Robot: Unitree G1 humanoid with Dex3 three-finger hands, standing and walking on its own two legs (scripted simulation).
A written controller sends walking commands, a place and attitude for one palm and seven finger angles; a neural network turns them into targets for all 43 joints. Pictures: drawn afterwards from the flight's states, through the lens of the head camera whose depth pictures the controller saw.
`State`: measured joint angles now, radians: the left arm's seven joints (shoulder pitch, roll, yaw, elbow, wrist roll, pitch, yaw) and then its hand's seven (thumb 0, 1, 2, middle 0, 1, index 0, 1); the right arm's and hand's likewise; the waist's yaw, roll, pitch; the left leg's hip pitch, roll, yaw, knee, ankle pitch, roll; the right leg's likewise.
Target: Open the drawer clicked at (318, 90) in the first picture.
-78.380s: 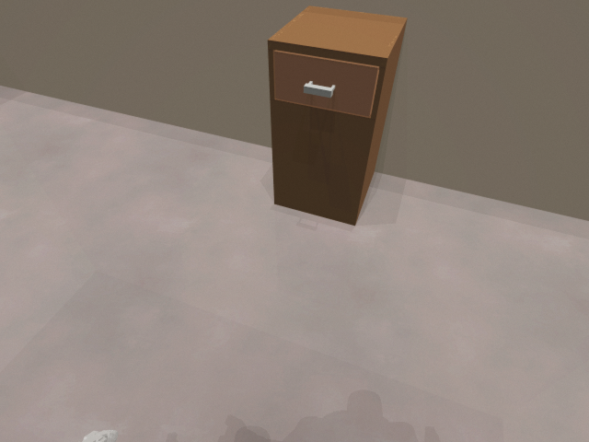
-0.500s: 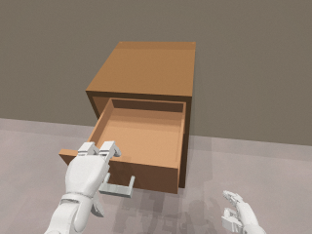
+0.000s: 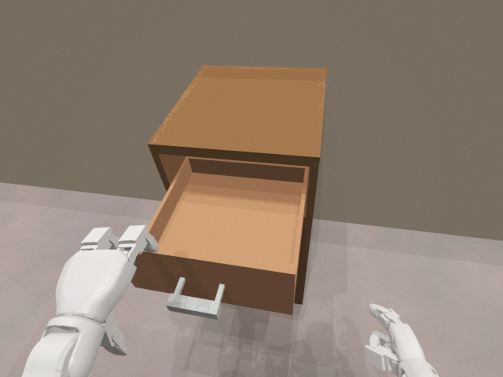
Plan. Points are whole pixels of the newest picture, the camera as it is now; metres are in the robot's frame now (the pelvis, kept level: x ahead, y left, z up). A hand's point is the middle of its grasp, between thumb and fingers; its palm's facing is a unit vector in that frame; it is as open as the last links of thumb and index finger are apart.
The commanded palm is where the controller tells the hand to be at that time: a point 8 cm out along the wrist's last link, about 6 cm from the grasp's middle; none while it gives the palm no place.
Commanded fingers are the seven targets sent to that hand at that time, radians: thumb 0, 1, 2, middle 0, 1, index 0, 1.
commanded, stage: draw the hand back to the body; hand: left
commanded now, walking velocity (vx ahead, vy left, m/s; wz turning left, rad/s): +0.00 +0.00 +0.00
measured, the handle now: (197, 295) +0.28 +0.17 -0.10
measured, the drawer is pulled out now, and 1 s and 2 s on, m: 0.28 0.28 0.28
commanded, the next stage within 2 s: step back with the hand held close in 1.02 s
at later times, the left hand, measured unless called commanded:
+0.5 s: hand (99, 264) +0.20 +0.23 +0.15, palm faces +0.34 -0.86 -0.37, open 11.4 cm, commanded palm +0.15 +0.27 +0.17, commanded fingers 0.00 0.38 0.68 -0.24 -0.64 -0.24 -0.64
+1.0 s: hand (76, 268) +0.19 +0.25 +0.16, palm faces +0.43 -0.82 -0.38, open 7.6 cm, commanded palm +0.14 +0.29 +0.18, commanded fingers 0.00 0.90 0.90 -0.20 -0.30 -0.20 -0.30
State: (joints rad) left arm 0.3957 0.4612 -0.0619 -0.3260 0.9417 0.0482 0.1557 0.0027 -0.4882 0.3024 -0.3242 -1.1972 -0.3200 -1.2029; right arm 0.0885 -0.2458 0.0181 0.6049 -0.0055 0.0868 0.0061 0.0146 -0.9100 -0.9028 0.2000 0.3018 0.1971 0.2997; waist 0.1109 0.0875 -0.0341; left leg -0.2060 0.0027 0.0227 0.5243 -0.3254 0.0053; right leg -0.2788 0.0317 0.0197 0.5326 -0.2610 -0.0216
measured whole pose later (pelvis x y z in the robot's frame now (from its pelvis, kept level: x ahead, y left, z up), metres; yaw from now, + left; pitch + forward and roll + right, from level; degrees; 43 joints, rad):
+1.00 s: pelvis +0.01 +0.00 +0.01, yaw +2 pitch -2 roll -1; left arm 0.55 0.32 0.27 -0.50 -0.05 -0.11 0.13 0.02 0.83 0.87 -0.22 -0.34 -0.21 -0.35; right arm 0.19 -0.20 0.02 0.64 0.00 -0.17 -0.09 0.02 -0.91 -0.90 0.20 0.30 0.20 0.30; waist 0.06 0.05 0.00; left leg -0.11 0.00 -0.01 0.46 -0.32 0.01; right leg -0.15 0.03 -0.01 0.44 -0.25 -0.02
